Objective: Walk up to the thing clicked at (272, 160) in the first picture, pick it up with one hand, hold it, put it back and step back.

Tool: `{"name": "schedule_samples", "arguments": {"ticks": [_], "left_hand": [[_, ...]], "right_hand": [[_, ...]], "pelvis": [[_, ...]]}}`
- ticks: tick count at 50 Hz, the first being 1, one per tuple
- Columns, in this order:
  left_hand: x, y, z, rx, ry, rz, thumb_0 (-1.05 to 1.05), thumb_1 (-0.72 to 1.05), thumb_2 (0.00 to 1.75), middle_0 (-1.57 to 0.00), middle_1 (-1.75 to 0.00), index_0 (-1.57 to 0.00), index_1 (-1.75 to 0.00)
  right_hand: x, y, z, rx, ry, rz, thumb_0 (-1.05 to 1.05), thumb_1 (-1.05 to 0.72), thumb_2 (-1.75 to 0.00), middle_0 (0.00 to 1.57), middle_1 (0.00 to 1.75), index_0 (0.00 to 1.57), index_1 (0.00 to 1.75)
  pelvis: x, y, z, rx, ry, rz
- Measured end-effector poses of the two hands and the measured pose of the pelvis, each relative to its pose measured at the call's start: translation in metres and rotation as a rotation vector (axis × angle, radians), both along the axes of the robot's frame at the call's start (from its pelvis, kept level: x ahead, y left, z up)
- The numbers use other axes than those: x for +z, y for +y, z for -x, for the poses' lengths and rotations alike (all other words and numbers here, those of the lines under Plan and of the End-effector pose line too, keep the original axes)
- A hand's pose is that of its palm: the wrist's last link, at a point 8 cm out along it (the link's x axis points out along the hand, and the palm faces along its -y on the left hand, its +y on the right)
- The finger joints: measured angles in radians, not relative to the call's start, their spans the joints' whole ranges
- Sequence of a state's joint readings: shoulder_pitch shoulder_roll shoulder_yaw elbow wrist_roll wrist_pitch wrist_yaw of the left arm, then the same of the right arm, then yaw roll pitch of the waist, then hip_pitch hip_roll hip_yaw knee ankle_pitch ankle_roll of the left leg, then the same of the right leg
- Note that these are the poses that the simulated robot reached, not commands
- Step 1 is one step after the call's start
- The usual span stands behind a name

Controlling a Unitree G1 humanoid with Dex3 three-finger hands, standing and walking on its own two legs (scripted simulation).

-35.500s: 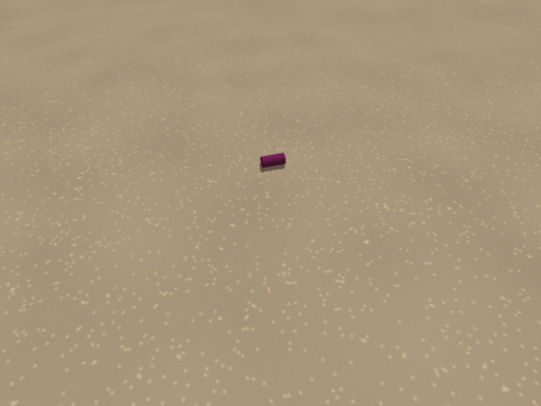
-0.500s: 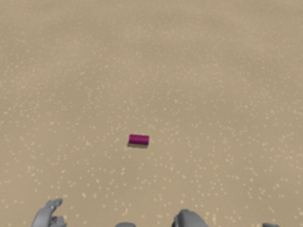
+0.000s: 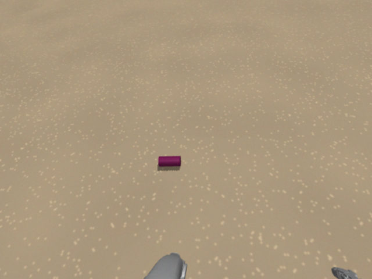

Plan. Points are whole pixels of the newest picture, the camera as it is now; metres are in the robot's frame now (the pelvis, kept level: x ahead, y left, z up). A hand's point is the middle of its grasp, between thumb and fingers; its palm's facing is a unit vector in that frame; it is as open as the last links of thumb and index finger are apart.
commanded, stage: step back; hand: left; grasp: from above
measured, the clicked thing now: (169, 161) +0.85 +0.21 -0.73
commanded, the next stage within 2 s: stand in 1.70 s
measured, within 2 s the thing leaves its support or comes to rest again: neither
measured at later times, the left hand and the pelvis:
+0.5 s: hand out of the picture -0.08 +0.26 -0.15, palm faces +0.04 -0.92 -0.38, open 7.3 cm; pelvis -0.17 -0.01 +0.00, yaw +2 degrees
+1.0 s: hand out of the picture -0.23 +0.26 -0.14, palm faces +0.09 -0.91 -0.40, open 7.4 cm; pelvis -0.26 -0.03 +0.00, yaw +4 degrees
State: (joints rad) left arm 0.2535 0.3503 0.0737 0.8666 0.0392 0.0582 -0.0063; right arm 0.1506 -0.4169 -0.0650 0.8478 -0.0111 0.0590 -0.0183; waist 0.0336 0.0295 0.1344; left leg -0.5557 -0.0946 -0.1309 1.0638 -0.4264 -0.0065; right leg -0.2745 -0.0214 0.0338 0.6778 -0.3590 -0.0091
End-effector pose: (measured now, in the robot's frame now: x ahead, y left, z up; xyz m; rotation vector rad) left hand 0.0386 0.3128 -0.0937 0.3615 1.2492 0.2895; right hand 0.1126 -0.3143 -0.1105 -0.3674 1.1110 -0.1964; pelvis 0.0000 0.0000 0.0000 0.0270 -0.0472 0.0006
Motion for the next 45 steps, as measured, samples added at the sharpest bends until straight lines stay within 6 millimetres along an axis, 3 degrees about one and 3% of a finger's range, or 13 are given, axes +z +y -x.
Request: {"name": "schedule_samples", "arguments": {"ticks": [7, 12, 16, 23, 28, 35, 40, 45], "left_hand": [[0.010, 0.003, 0.013, -0.014, -0.096, -0.035, 0.01, 0.90, 0.89, -0.21, -0.30, -0.21, -0.31], [-0.005, 0.015, 0.023, -0.018, -0.180, -0.019, 0.00, 0.90, 0.89, -0.21, -0.30, -0.21, -0.31], [-0.010, 0.013, 0.045, 0.000, -0.174, 0.012, 0.00, 0.90, 0.89, -0.20, -0.30, -0.21, -0.30], [-0.012, -0.002, 0.105, -0.006, -0.130, 0.038, 0.00, 0.90, 0.89, -0.20, -0.30, -0.21, -0.30], [-0.020, -0.017, 0.162, -0.030, -0.065, 0.022, 0.00, 0.90, 0.89, -0.20, -0.30, -0.21, -0.30], [-0.006, -0.033, 0.243, 0.018, 0.000, 0.007, 0.00, 0.90, 0.89, -0.21, -0.30, -0.21, -0.31], [-0.001, -0.024, 0.268, 0.044, -0.028, -0.012, 0.01, 0.90, 0.89, -0.21, -0.30, -0.21, -0.31], [-0.006, -0.010, 0.280, 0.068, -0.041, -0.007, 0.01, 0.90, 0.89, -0.21, -0.30, -0.21, -0.31]], "right_hand": [[-0.007, -0.002, 0.078, 0.018, 0.139, 0.012, 0.01, -0.91, -0.90, 0.20, 0.30, 0.20, 0.30], [-0.010, 0.010, 0.115, 0.051, 0.160, 0.028, 0.01, -0.91, -0.90, 0.20, 0.30, 0.21, 0.30], [0.001, 0.019, 0.138, 0.065, 0.136, 0.020, 0.01, -0.91, -0.90, 0.20, 0.30, 0.21, 0.30], [0.018, 0.010, 0.150, 0.083, 0.024, 0.039, 0.01, -0.90, -0.90, 0.20, 0.30, 0.21, 0.30], [0.011, -0.010, 0.164, 0.085, -0.064, 0.026, 0.01, -0.90, -0.90, 0.20, 0.30, 0.21, 0.30], [0.003, -0.028, 0.219, 0.039, -0.015, -0.001, 0.01, -0.91, -0.90, 0.20, 0.30, 0.21, 0.30], [-0.006, -0.027, 0.262, 0.056, 0.078, -0.006, 0.01, -0.91, -0.90, 0.20, 0.30, 0.20, 0.30], [-0.007, -0.013, 0.291, 0.057, 0.121, -0.017, 0.01, -0.91, -0.90, 0.20, 0.30, 0.20, 0.30]], "pelvis": [[0.002, -0.002, 0.043, 0.059, 0.015, 0.000], [-0.009, 0.005, 0.083, 0.105, 0.007, -0.002], [-0.004, 0.005, 0.112, 0.102, -0.008, 0.020], [0.003, -0.006, 0.159, 0.057, 0.009, 0.040], [-0.008, -0.023, 0.197, 0.006, 0.018, 0.031], [-0.001, -0.033, 0.231, 0.015, 0.003, 0.007], [0.000, -0.031, 0.247, 0.059, 0.005, 0.009], [-0.002, -0.024, 0.258, 0.076, -0.007, -0.018]]}}
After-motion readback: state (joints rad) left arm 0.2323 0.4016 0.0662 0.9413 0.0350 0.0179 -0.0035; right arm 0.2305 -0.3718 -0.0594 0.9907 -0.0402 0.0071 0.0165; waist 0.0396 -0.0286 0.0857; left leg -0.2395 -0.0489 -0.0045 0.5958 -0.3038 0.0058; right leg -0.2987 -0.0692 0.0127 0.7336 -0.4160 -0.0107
